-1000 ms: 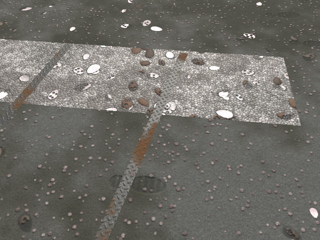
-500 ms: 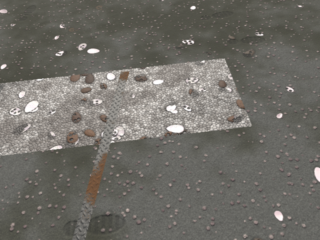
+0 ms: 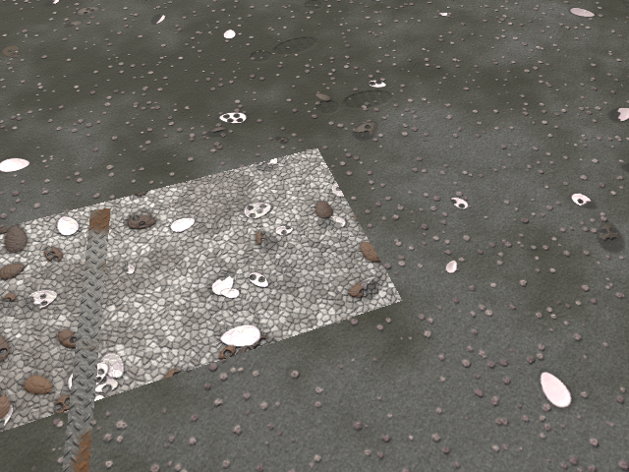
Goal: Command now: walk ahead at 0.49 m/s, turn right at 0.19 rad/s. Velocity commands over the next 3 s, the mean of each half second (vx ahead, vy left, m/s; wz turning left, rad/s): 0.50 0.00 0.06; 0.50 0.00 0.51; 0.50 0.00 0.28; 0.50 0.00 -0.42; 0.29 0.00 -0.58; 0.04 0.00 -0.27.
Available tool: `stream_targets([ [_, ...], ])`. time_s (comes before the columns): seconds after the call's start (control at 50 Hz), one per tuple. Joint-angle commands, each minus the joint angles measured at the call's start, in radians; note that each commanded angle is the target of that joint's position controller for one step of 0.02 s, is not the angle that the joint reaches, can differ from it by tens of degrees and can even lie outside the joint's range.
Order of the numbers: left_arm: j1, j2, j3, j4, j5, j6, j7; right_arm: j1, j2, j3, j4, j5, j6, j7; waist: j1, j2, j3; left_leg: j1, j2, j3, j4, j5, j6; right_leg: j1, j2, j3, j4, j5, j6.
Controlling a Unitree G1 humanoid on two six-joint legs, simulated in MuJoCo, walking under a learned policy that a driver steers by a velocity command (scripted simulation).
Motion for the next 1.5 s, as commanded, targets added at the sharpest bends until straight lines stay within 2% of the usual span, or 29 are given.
stream_targets([
  [0.02,0.026,0.047,0.014,-0.069,0.005,-0.011,-0.001,0.028,-0.067,-0.007,-0.029,-0.002,-0.01,0.004,0.019,0.089,-0.049,0.168,0.275,-0.317,-0.245,0.057,0.193,-0.185,-0.115,0.014,-0.05,0.057,0.004],
  [0.12,-0.144,0.028,-0.005,-0.139,0.02,-0.011,-0.002,0.097,-0.138,-0.022,0.002,0.012,0.002,-0.012,-0.017,0.075,0.0,0.139,0.267,-0.199,-0.297,0.136,0.192,-0.242,-0.138,-0.037,-0.349,0.246,0.04],
  [0.24,-0.337,0.043,-0.01,-0.2,0.001,-0.021,-0.024,0.209,-0.155,-0.017,0.046,0.031,0.025,-0.014,-0.081,0.098,0.033,0.186,0.266,-0.15,-0.244,0.113,0.144,-0.148,-0.078,-0.082,-0.613,0.381,0.042],
  [0.3,-0.334,0.082,0.004,-0.22,0.0,-0.036,-0.036,0.211,-0.174,-0.021,0.053,0.033,0.043,-0.02,-0.042,0.111,0.032,0.25,0.306,-0.206,-0.169,0.129,0.121,-0.083,-0.053,-0.073,-0.697,0.29,0.014],
  [0.34,-0.139,0.147,0.04,-0.165,0.006,-0.043,-0.029,0.183,-0.168,-0.016,0.041,0.026,0.052,-0.023,0.066,0.098,-0.077,0.205,0.242,-0.167,0.048,0.308,0.08,0.206,-0.026,-0.093,-0.745,0.263,-0.022],
  [0.36,0.057,0.224,0.065,-0.132,0.022,-0.043,-0.017,0.158,-0.118,0.005,0.007,0.008,0.047,-0.022,0.149,0.02,-0.226,0.036,0.173,-0.111,0.342,0.169,0.038,0.493,-0.187,0.063,-0.723,0.264,-0.085],
  [0.38,0.142,0.315,0.085,-0.113,0.035,-0.029,-0.016,0.285,0.017,0.041,-0.009,0.013,0.029,-0.021,0.107,-0.253,-0.366,-0.336,0.026,-0.033,0.7,-0.345,-0.025,0.826,-0.439,0.464,-0.795,0.179,-0.22],
  [0.4,0.163,0.22,0.066,-0.105,0.031,-0.027,-0.019,0.288,-0.071,0.021,0.012,0.043,0.016,-0.021,0.126,-0.218,-0.383,-0.445,0.052,-0.159,0.869,-0.441,-0.023,0.796,-0.449,0.615,-0.881,0.047,-0.242],
  [0.42,0.087,0.161,0.046,-0.116,0.022,-0.032,-0.02,0.203,-0.142,-0.002,-0.01,0.059,0.015,-0.024,0.113,-0.141,-0.232,-0.497,0.098,-0.165,0.907,-0.357,-0.013,0.67,-0.414,0.458,-0.895,0.069,-0.193],
  [0.5,-0.103,0.07,0.023,-0.112,0.029,-0.046,-0.031,0.141,-0.082,-0.015,-0.027,0.036,0.06,-0.029,0.007,-0.082,-0.054,-0.341,0.196,-0.137,0.78,-0.135,-0.024,0.31,-0.275,0.093,-1.028,0.262,-0.12],
  [0.68,-0.05,0.145,0.05,-0.042,0.032,-0.042,0.003,-0.056,-0.037,-0.013,-0.124,0.024,0.083,0.003,0.03,-0.014,0.035,-0.407,0.185,-0.097,0.438,0.183,-0.032,0.327,-0.262,-0.192,-1.087,0.42,-0.108],
  [0.8,0.037,0.182,0.062,-0.001,0.009,-0.005,0.009,-0.232,-0.032,-0.006,-0.226,0.028,0.081,0.04,0.084,-0.008,0.086,-0.444,0.163,0.002,0.278,0.085,0.013,0.503,-0.312,-0.267,-1.014,0.502,-0.083],
  [0.88,-0.003,0.237,0.075,-0.015,-0.001,0.024,0.02,-0.07,-0.107,-0.048,-0.224,0.032,0.089,0.045,-0.042,-0.073,-0.051,-0.128,0.027,0.115,0.246,-0.091,0.092,0.512,-0.296,-0.329,-0.681,1.078,-0.039],
  [0.9,-0.017,0.233,0.071,-0.022,-0.004,0.028,0.023,0.098,-0.166,-0.083,-0.181,0.033,0.09,0.032,-0.131,-0.049,-0.138,0.125,-0.014,0.104,0.169,-0.026,0.132,0.409,-0.255,-0.349,-0.457,1.033,-0.006],
  [0.92,0.002,0.18,0.051,-0.05,0.024,0.016,0.022,0.229,-0.268,-0.117,-0.152,0.031,0.101,0.006,-0.162,0.106,-0.225,0.433,0.16,-0.175,0.145,0.003,0.197,0.118,-0.197,-0.344,-0.124,0.561,0.043],
  [0.94,0.065,0.055,0.011,-0.111,0.029,-0.023,0.006,0.162,-0.346,-0.119,-0.187,0.028,0.088,0.005,-0.041,0.305,-0.347,0.716,0.401,-0.795,-0.024,-0.146,0.41,-0.29,0.03,-0.174,0.218,-0.229,0.097],
  [0.96,-0.062,0.153,0.03,-0.133,-0.009,-0.068,-0.01,0.205,-0.253,-0.093,-0.189,0.018,0.08,0.011,-0.125,0.166,-0.379,0.713,0.41,-0.834,-0.126,-0.185,0.38,-0.397,-0.007,0.012,0.263,-0.199,0.072],
  [0.98,-0.125,0.164,0.032,-0.157,-0.035,-0.081,-0.015,0.17,-0.197,-0.078,-0.182,0.014,0.069,0.011,-0.109,0.135,-0.241,0.604,0.375,-0.667,-0.115,-0.117,0.329,-0.442,-0.052,0.0,0.213,-0.117,0.045],
  [1.0,-0.122,0.15,0.029,-0.149,-0.016,-0.082,-0.006,0.096,-0.16,-0.067,-0.192,0.021,0.062,0.013,-0.051,0.032,-0.15,0.431,0.323,-0.533,-0.112,-0.008,0.284,-0.384,-0.1,-0.002,0.11,-0.041,0.041],
  [1.04,-0.09,0.162,0.044,-0.134,0.02,-0.056,0.0,0.0,-0.111,-0.049,-0.225,0.011,0.06,0.006,0.018,0.049,-0.092,0.216,0.254,-0.397,-0.145,0.133,0.247,-0.242,-0.145,-0.001,-0.018,0.026,0.056],
  [1.2,-0.269,0.071,0.013,-0.195,0.032,-0.028,-0.011,0.1,-0.145,-0.054,-0.183,0.021,0.056,-0.029,-0.04,0.098,-0.037,0.078,0.155,-0.206,-0.172,0.214,0.179,-0.158,-0.081,-0.065,-0.519,0.428,0.111],
  [1.3,-0.388,0.103,0.016,-0.239,0.015,-0.045,-0.037,0.181,-0.16,-0.053,-0.14,0.024,0.058,-0.028,-0.091,0.117,0.005,0.209,0.234,-0.289,-0.121,0.122,0.169,-0.181,-0.055,-0.057,-0.668,0.43,0.067],
  [1.36,-0.354,0.126,0.024,-0.243,0.013,-0.053,-0.047,0.179,-0.175,-0.058,-0.128,0.019,0.069,-0.034,-0.061,0.146,0.004,0.315,0.282,-0.322,-0.064,0.237,0.147,-0.168,-0.04,-0.071,-0.707,0.303,0.02],
  [1.4,-0.194,0.163,0.045,-0.198,0.015,-0.054,-0.043,0.144,-0.169,-0.053,-0.134,0.015,0.076,-0.036,0.023,0.14,-0.088,0.324,0.224,-0.248,0.113,0.551,0.108,0.055,0.008,-0.124,-0.749,0.302,-0.035],
  [1.42,-0.039,0.204,0.058,-0.169,0.025,-0.053,-0.04,0.133,-0.142,-0.039,-0.15,0.004,0.075,-0.038,0.089,0.097,-0.218,0.219,0.177,-0.193,0.334,0.509,0.075,0.308,-0.081,-0.024,-0.707,0.369,-0.098],
  [1.44,0.088,0.288,0.082,-0.151,0.036,-0.047,-0.04,0.251,-0.082,-0.02,-0.162,0.009,0.06,-0.035,0.078,-0.133,-0.374,-0.143,0.033,-0.108,0.715,0.158,-0.01,0.699,-0.292,0.371,-0.729,0.268,-0.263],
  [1.46,0.122,0.236,0.07,-0.124,0.004,-0.038,-0.05,0.248,-0.088,-0.013,-0.161,0.007,0.044,-0.03,0.085,-0.262,-0.385,-0.366,-0.02,-0.143,0.872,-0.41,-0.033,0.79,-0.364,0.675,-0.891,0.067,-0.313],
  [1.48,0.058,0.181,0.052,-0.141,-0.01,-0.031,-0.048,0.152,-0.155,-0.027,-0.184,0.025,0.031,-0.021,0.092,-0.162,-0.226,-0.48,0.048,-0.173,0.937,-0.373,-0.022,0.689,-0.342,0.613,-0.919,-0.069,-0.262],
  [1.5,-0.003,0.16,0.044,-0.162,0.003,-0.021,-0.044,0.065,-0.153,-0.023,-0.204,0.029,0.022,-0.017,0.084,-0.058,-0.126,-0.484,0.089,-0.148,0.912,-0.294,-0.015,0.55,-0.303,0.493,-0.933,-0.042,-0.23],
])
